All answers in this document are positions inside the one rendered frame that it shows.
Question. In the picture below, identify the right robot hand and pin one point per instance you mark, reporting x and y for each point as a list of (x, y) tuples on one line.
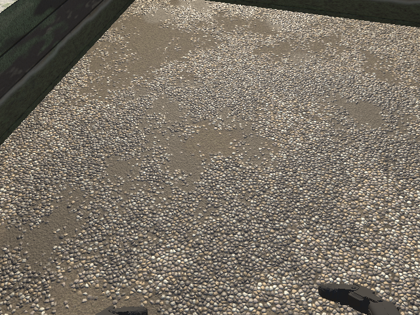
[(357, 297)]

